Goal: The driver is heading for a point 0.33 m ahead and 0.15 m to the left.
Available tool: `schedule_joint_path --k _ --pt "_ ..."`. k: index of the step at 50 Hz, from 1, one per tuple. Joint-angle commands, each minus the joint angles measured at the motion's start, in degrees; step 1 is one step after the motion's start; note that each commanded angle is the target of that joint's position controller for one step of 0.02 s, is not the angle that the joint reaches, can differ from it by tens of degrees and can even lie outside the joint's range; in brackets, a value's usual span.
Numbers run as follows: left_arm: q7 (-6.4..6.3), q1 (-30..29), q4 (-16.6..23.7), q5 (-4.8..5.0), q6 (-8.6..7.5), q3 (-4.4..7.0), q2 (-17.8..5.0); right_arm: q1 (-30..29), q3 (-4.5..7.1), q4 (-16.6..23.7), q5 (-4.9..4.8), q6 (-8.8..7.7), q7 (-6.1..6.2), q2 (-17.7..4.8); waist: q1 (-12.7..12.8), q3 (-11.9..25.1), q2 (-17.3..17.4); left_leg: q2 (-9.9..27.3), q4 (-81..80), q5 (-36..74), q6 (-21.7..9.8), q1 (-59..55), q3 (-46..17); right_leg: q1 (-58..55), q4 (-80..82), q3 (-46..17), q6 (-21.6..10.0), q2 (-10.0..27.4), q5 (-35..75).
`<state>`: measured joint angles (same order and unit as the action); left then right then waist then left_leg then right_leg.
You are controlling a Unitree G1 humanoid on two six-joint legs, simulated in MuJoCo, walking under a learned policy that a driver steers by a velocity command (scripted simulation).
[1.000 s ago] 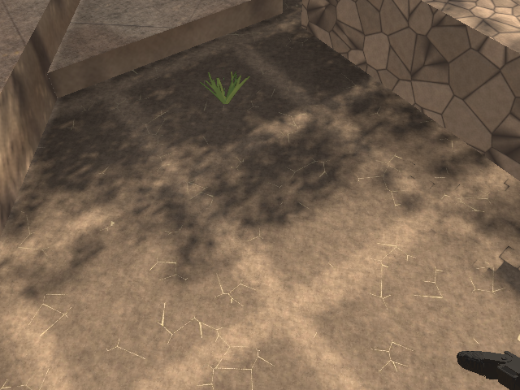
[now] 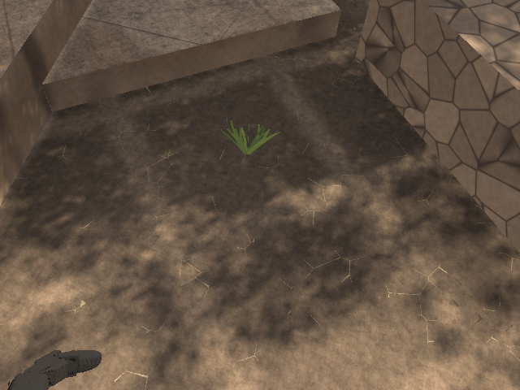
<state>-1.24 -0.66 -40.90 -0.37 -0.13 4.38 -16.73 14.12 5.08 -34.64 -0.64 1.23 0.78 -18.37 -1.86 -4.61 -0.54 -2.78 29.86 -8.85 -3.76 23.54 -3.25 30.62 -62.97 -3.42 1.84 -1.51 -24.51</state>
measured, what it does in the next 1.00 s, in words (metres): steps on the spot, turning left: right foot, then left foot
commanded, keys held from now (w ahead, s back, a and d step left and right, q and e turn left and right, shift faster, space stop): q+shift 0.74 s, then shift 0.02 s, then e+shift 0.08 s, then w+e+shift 0.16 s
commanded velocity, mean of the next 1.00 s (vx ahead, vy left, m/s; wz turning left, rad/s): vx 0.06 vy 0.00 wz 0.78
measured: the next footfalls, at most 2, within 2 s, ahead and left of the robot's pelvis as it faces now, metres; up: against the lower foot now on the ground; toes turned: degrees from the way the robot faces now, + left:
right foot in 0.26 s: +0.14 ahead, -0.14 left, +0.00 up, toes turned +24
left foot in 0.72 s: -0.03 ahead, +0.09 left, +0.00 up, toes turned +48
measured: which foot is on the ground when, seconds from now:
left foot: down 0.00-0.26, up 0.28-0.70, down 0.72-1.00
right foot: up 0.00-0.24, down 0.26-0.72, up 0.74-1.00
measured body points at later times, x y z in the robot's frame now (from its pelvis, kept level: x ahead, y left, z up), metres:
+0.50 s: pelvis +0.04 -0.06 +0.01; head +0.08 -0.06 +0.45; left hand +0.03 +0.26 -0.08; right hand +0.32 -0.25 -0.08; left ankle -0.03 +0.07 -0.65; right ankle +0.10 -0.15 -0.74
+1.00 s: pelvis +0.03 +0.01 +0.01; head +0.03 +0.04 +0.46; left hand -0.10 +0.29 -0.11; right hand +0.33 -0.07 -0.07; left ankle -0.05 +0.06 -0.73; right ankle +0.16 -0.08 -0.66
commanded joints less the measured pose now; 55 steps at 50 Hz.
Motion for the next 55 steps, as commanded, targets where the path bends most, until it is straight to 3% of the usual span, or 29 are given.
schedule_joint_path --k 1,4,9,12,13,14,15,16,17,18,19,22,26,30,33,35,36,37,38,39,40,41,42,43,44,45,46,48,55 --pt "0.05 0.2 2.4 0.43 -0.87 0.88 -3.4 -2.7 2.91 6.2 -0.02 -0.13 1.79 -9.3 2.2 14.3 5.2 12.0 -8.5 17.0 -8.4 -17.1 -20.0 3.7 8.8 -3.4 1.2 -1.3 3.7" --pt "0.37 0.4 1.5 0.81 -0.66 0.60 -3.1 -3.0 3.43 7.0 -0.27 0.68 2.32 -10.2 1.7 14.2 6.6 10.9 -8.5 10.0 -8.0 -14.9 -22.4 0.5 16.0 -4.2 2.2 -2.6 5.7" --pt "1.14 1.6 0.8 0.99 -1.10 1.31 -4.9 -4.6 3.52 8.3 -0.18 1.63 1.65 -10.1 0.9 11.9 10.9 8.9 -8.6 1.0 -6.4 -10.8 -27.8 -5.6 25.0 -4.7 1.2 -3.5 6.6" --pt "1.58 6.4 -0.5 1.06 -1.85 2.27 -6.3 -7.2 3.31 9.2 -0.83 2.05 1.30 -9.7 3.1 11.4 11.5 6.1 -5.9 -1.1 -4.1 -7.4 -29.3 -15.0 38.0 -3.6 -0.6 -2.4 12.1" --pt "1.39 8.5 -1.1 0.69 -1.76 3.07 -8.4 -6.6 2.78 9.4 -1.00 2.13 1.15 -8.2 3.3 12.1 8.3 3.2 -1.8 -8.3 -2.0 -3.1 -26.8 -21.6 42.9 -6.2 -2.4 2.8 15.3" --pt "0.94 7.4 -0.2 -0.29 -1.07 3.74 -12.7 -2.9 1.75 9.4 -0.88 2.23 0.84 -4.6 0.2 12.7 -5.6 -4.3 10.6 -24.1 1.0 5.8 -16.7 -27.7 46.3 -19.5 -8.3 15.7 14.3" --pt "0.88 5.7 0.4 -2.47 -1.09 3.56 -12.6 -2.3 2.68 10.2 -0.61 1.37 0.49 -7.8 -1.0 9.4 -15.0 -5.7 24.8 -26.0 3.7 12.6 -9.7 -22.2 49.7 -30.1 -15.3 22.9 16.4" --pt "0.36 2.0 2.4 -2.27 -1.35 2.80 -9.4 -1.8 3.73 9.1 -0.22 0.98 0.11 -12.0 -1.6 7.7 -11.7 -1.0 32.7 -22.0 5.3 13.3 -8.1 -20.4 49.1 -26.4 -16.2 23.2 16.5" --pt "-0.37 -0.4 3.2 -1.39 -1.13 2.09 -6.7 -1.3 4.10 7.5 -0.39 1.20 -0.01 -12.7 -1.5 6.5 -8.1 0.4 35.4 -17.6 6.1 12.8 -6.9 -19.1 48.0 -18.9 -13.8 18.9 14.4" --pt "-1.07 -1.0 3.7 -0.59 -0.79 1.76 -5.9 -0.6 3.84 6.4 -0.19 1.68 0.14 -11.2 -1.3 6.2 -6.0 0.9 39.0 -14.3 6.9 13.6 -5.8 -19.9 47.0 -14.2 -11.9 15.6 14.2" --pt "-1.62 -0.5 3.7 -0.17 -0.53 1.54 -6.0 -0.1 3.30 6.4 -0.25 1.99 -0.07 -9.7 -0.6 5.6 -5.3 1.7 42.2 -12.5 7.6 15.0 -4.5 -20.5 46.7 -11.0 -12.0 15.0 17.1" --pt "-2.21 4.7 3.0 -0.86 0.15 1.56 -7.4 -4.6 1.81 8.5 -1.35 1.95 -0.33 -6.7 3.1 5.5 -6.0 5.1 38.4 -9.9 9.3 18.0 0.5 -25.5 47.2 -4.3 -13.7 14.8 23.4" --pt "-1.44 8.1 2.5 -1.02 0.78 2.42 -10.0 -7.2 0.97 9.9 -0.94 1.93 -0.65 -5.3 5.6 7.8 -7.7 8.3 29.5 -11.2 10.6 16.3 2.3 -31.2 47.1 -0.2 -15.1 18.0 27.3" --pt "-0.02 6.1 2.8 -0.42 0.76 3.26 -11.7 -6.3 0.83 9.2 -0.72 2.46 -1.28 -4.8 4.5 8.5 -8.4 8.2 19.2 -10.6 8.9 6.4 6.1 -27.6 46.1 6.8 -13.6 19.1 29.8" --pt "1.23 6.1 2.4 1.10 0.13 3.77 -12.1 -5.9 1.53 9.0 -0.93 3.70 -1.78 -5.5 3.4 8.9 -9.0 7.2 11.0 -10.9 6.3 0.8 8.0 -28.1 42.7 9.4 -11.4 21.1 32.2" --pt "1.61 5.5 1.9 2.40 0.11 3.74 -11.0 -2.4 2.47 7.6 -0.99 4.23 -1.88 -6.0 0.4 9.9 -7.6 5.2 0.2 -5.2 3.0 -7.4 9.1 -26.0 35.8 12.7 -7.4 20.4 30.4" --pt "1.96 8.4 0.6 2.30 0.08 3.21 -8.5 2.3 3.84 5.8 -0.77 4.13 -1.12 -8.6 -1.3 10.9 -2.1 4.3 -5.7 2.4 0.3 -16.9 5.9 -19.8 26.9 15.6 -3.7 17.0 25.0" --pt "2.09 8.3 2.6 -0.18 -0.03 2.29 -5.5 6.4 6.08 5.8 -0.91 3.58 -0.05 -16.8 -1.1 9.7 15.6 17.0 -6.9 30.8 -5.7 -29.4 -13.9 0.1 8.0 18.8 1.8 9.9 -4.3" --pt "1.34 4.0 6.5 -1.62 -0.36 1.58 -4.6 2.1 5.50 7.9 1.57 1.55 -0.45 -18.9 0.0 14.2 20.4 25.3 -7.1 31.2 -16.8 -27.6 -29.4 11.7 -3.6 7.6 3.9 3.8 -14.8" --pt "0.83 1.1 5.8 -0.51 -0.14 2.30 -8.1 1.0 4.19 7.9 1.94 0.02 -1.11 -13.5 -2.9 15.4 12.2 24.5 -8.5 29.7 -16.4 -27.2 -22.7 12.1 -9.0 3.0 3.2 4.9 -12.1" --pt "0.50 1.7 5.3 0.77 0.01 2.25 -8.1 -0.4 2.97 6.7 1.56 -0.79 -0.73 -10.8 -1.2 13.4 10.7 22.0 -8.0 27.7 -13.3 -24.6 -16.8 11.6 -8.5 2.4 1.8 5.9 -7.2" --pt "0.06 4.1 3.4 0.61 0.28 2.23 -7.9 -3.3 2.04 6.4 0.62 -0.92 -0.23 -8.0 0.4 12.9 7.3 19.2 -7.3 24.9 -10.2 -23.3 -12.6 10.2 -6.0 1.7 1.6 7.1 -3.4" --pt "0.01 6.0 2.4 0.15 0.58 2.17 -8.0 -6.0 1.02 6.1 0.13 -0.82 0.23 -6.1 1.7 12.6 7.8 17.9 -7.2 26.3 -9.0 -20.9 -9.6 7.4 -4.5 2.4 2.0 6.9 0.2" --pt "0.84 9.0 0.9 0.23 0.48 1.98 -7.7 -3.7 0.40 4.7 0.02 -1.03 0.58 -5.1 1.8 15.1 8.9 16.6 -9.5 15.3 -8.7 -20.6 -7.9 4.4 -4.5 3.9 2.0 6.6 4.0" --pt "1.80 10.8 -0.2 1.04 0.27 1.69 -7.1 -1.1 0.16 3.0 0.00 -1.38 0.53 -4.7 1.0 15.0 9.5 16.0 -13.0 -3.2 -8.5 -21.2 -8.1 4.3 -2.9 4.8 1.7 6.7 7.0" --pt "2.36 9.4 0.4 1.98 0.13 1.45 -7.0 -0.2 0.37 2.6 0.23 -1.86 0.46 -6.1 -0.1 12.3 10.9 16.8 -16.7 -17.0 -8.6 -20.7 -10.3 6.6 -0.5 5.0 1.2 6.8 8.9" --pt "2.52 6.7 1.4 2.50 -0.08 1.44 -7.6 -0.2 0.53 2.3 0.85 -2.58 0.51 -7.4 -1.0 8.8 11.3 18.2 -19.7 -23.7 -8.4 -20.3 -12.6 9.5 1.7 3.8 0.6 6.9 10.7" --pt "2.48 4.5 2.4 2.66 -0.78 1.51 -7.9 0.8 0.61 1.0 1.93 -4.13 0.83 -7.9 -1.7 4.8 9.9 20.3 -22.4 -25.9 -7.6 -22.3 -13.0 14.3 5.0 0.2 -0.2 6.2 13.3" --pt "2.68 9.4 2.1 2.17 -1.54 1.47 -5.2 1.8 0.61 -2.5 1.59 -6.99 0.80 -6.2 0.3 0.4 7.0 22.9 -25.8 -18.7 -5.1 -25.4 -1.2 23.4 2.0 -2.6 1.2 7.6 19.9"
